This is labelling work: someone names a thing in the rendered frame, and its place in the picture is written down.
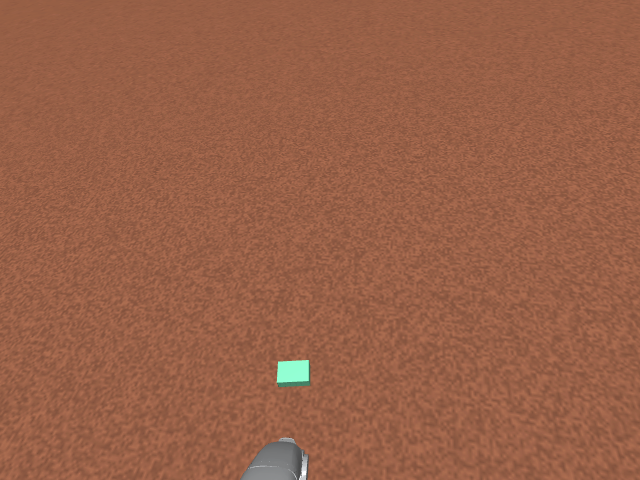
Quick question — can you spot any small box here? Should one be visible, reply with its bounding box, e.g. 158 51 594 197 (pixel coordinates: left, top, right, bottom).
277 360 310 387

